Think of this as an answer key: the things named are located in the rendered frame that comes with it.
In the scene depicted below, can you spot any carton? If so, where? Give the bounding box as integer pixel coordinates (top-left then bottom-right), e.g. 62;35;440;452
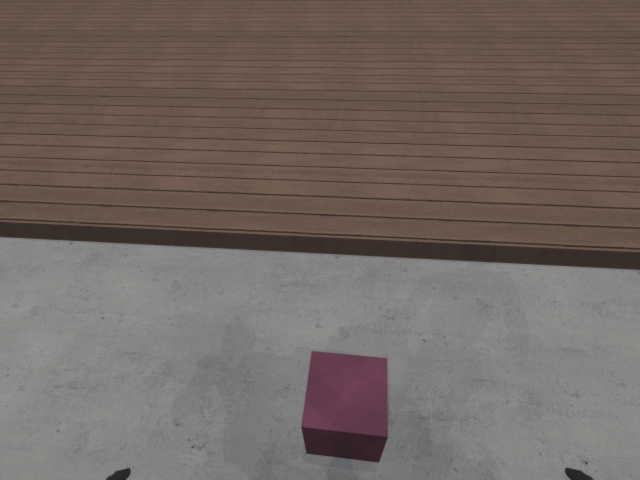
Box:
301;351;388;462

